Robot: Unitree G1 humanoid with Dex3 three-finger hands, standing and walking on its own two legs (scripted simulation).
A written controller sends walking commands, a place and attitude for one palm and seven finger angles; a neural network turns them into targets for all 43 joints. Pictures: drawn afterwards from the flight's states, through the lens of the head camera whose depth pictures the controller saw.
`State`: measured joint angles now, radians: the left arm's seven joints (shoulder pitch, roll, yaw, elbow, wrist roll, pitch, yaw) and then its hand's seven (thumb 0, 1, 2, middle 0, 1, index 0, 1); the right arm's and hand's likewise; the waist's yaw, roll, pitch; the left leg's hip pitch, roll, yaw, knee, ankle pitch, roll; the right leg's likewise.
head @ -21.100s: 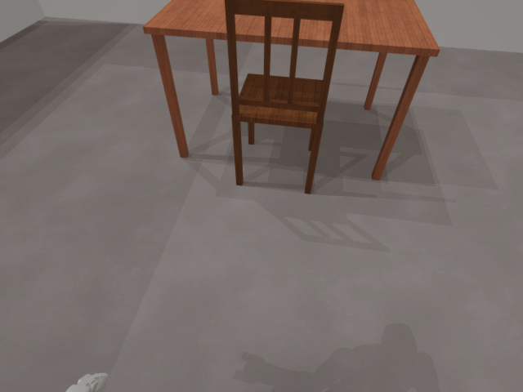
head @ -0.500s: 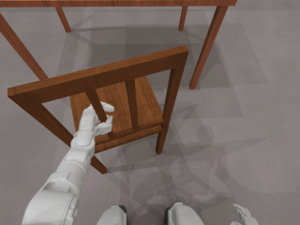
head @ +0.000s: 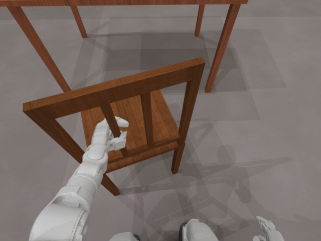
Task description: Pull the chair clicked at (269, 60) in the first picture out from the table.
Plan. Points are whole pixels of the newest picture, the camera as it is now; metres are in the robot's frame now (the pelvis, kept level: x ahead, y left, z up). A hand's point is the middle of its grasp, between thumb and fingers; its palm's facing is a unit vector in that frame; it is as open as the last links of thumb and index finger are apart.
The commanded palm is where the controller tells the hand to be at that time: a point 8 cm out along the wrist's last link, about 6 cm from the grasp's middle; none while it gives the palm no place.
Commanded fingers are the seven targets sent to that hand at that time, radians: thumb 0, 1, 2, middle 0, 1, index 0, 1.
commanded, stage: stop walking, hand still on the chair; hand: left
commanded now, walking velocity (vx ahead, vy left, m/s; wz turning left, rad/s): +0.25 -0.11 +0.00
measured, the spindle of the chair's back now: (116, 133) +0.40 +0.14 -0.07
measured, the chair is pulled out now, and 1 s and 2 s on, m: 0.55 0.64 0.64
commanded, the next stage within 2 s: open the thumb and straighten the fingers in 0.84 s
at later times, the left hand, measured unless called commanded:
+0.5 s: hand (117, 171) +0.28 +0.12 -0.05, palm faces -0.03 -0.98 -0.21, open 5.4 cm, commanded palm +0.26 +0.17 -0.04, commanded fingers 0.00 0.90 0.90 -0.50 -1.45 -0.50 -1.45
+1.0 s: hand (117, 171) +0.28 +0.12 -0.05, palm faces -0.04 -0.98 -0.20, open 5.6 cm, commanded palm +0.26 +0.18 -0.04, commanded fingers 0.00 0.42 0.67 -0.50 -1.45 -0.50 -1.45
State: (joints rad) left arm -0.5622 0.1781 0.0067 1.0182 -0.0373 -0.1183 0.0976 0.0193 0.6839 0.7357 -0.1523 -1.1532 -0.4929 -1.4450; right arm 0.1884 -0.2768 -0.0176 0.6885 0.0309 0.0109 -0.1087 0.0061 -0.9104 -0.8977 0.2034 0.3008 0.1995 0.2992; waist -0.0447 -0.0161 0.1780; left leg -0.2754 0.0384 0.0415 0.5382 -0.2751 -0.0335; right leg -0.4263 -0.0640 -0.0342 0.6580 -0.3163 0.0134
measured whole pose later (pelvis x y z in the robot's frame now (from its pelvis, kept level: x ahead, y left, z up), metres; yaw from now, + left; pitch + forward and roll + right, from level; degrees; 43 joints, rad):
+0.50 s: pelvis -0.01 +0.00 +0.01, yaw -1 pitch -3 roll +0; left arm -0.22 0.11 -0.04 0.91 -0.02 -0.15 0.10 0.02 0.65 0.76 -0.18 -1.18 -0.49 -1.45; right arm 0.22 -0.25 -0.01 0.73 0.03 0.03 -0.11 0.01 -0.91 -0.90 0.20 0.30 0.20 0.30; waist -0.04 0.04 0.05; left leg -0.19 0.05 0.03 0.49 -0.25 -0.03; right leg -0.22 -0.04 -0.04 0.50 -0.24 0.02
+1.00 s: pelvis +0.01 +0.01 +0.01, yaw -1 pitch +0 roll +0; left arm -0.10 0.13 -0.07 0.72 -0.02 -0.12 0.10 0.02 0.62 0.79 -0.18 -1.24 -0.49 -1.45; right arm 0.21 -0.21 0.02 0.70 0.04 0.03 -0.08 0.01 -0.91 -0.90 0.21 0.30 0.20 0.30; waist -0.04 0.03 0.02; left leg -0.22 0.04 0.04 0.47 -0.25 -0.03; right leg -0.25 -0.05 -0.03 0.49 -0.24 0.02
